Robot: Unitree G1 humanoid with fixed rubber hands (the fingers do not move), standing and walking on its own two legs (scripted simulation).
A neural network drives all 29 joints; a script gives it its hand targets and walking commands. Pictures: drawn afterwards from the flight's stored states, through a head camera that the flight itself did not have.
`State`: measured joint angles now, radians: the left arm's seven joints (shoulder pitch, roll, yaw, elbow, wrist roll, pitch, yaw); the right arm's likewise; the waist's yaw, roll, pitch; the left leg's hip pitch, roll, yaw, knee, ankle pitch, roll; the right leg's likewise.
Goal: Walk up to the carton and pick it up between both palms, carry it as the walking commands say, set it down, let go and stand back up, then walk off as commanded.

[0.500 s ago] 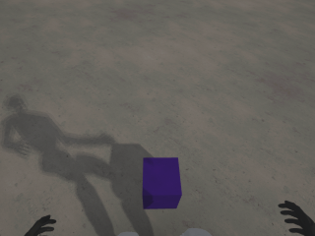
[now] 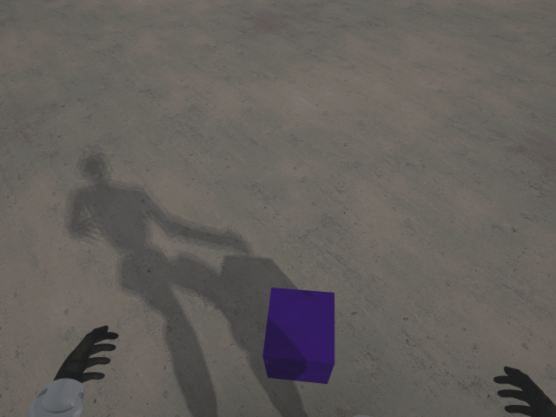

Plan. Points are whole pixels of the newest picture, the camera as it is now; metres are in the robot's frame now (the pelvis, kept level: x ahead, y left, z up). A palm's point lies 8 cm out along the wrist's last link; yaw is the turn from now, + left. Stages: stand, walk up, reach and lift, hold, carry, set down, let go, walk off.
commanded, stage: walk up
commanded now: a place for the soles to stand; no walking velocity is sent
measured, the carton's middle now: (299, 336) +0.43 -0.02 -0.64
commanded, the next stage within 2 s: reach and lift in 1.00 s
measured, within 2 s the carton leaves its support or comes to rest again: neither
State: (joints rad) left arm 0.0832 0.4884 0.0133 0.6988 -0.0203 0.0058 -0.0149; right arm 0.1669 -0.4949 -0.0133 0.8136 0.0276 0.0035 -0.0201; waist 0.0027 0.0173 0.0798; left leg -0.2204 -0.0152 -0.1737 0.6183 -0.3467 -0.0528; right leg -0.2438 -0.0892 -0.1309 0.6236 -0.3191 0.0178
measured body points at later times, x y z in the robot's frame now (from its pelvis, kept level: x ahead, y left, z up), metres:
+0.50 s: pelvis +0.00 +0.01 +0.01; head +0.01 +0.02 +0.46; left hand +0.10 +0.36 -0.09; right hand +0.14 -0.32 -0.08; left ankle +0.00 +0.16 -0.73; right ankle +0.01 -0.13 -0.73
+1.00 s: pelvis +0.02 +0.01 +0.01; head +0.03 +0.02 +0.46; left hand +0.11 +0.36 -0.09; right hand +0.15 -0.32 -0.09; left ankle +0.00 +0.16 -0.73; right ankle +0.01 -0.13 -0.73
